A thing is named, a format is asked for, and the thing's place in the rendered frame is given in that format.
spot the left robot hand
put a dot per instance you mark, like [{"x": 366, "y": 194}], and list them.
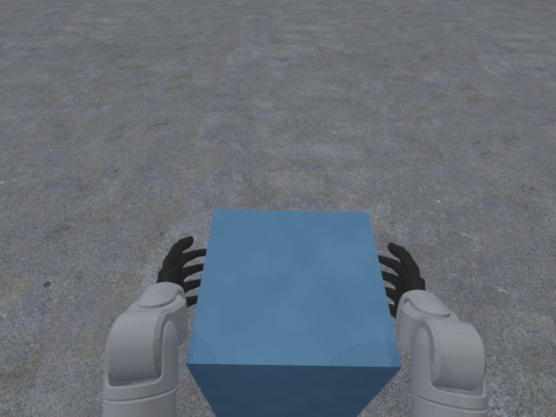
[{"x": 172, "y": 270}]

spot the robot right forearm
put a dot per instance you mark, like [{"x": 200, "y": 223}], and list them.
[{"x": 448, "y": 358}]

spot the right robot hand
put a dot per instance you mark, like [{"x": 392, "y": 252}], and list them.
[{"x": 407, "y": 278}]

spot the robot left forearm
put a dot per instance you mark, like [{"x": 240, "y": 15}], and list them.
[{"x": 141, "y": 354}]

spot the carton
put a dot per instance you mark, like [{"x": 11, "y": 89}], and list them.
[{"x": 292, "y": 317}]

